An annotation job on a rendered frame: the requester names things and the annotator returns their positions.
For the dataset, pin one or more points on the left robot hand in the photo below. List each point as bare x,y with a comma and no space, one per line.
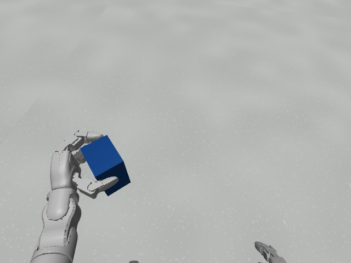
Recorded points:
65,170

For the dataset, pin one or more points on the carton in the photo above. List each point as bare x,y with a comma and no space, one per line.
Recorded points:
104,162

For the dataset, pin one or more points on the right robot hand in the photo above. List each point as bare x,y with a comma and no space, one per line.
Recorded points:
269,253

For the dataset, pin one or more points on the left robot arm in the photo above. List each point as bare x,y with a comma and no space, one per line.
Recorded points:
60,217

